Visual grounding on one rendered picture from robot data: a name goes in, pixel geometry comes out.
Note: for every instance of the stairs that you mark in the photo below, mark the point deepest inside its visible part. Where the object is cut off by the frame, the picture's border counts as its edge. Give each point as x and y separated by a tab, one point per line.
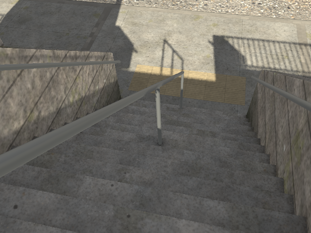
209	175

